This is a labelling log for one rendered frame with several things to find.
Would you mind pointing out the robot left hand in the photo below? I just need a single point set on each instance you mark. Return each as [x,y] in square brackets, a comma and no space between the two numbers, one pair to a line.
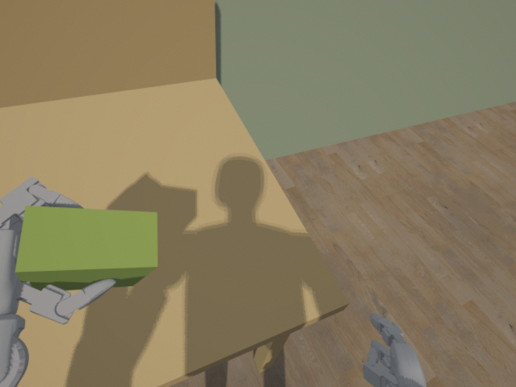
[52,302]

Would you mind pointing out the robot right hand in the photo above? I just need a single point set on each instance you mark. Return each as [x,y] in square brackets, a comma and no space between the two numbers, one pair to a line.
[400,365]

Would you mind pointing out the sponge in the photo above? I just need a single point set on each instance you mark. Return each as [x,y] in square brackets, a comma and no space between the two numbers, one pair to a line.
[72,248]

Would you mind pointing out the left robot forearm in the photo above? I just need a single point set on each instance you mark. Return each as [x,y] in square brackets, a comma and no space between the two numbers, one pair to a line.
[14,355]

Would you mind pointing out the table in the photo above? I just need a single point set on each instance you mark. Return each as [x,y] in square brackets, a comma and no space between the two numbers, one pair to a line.
[115,104]

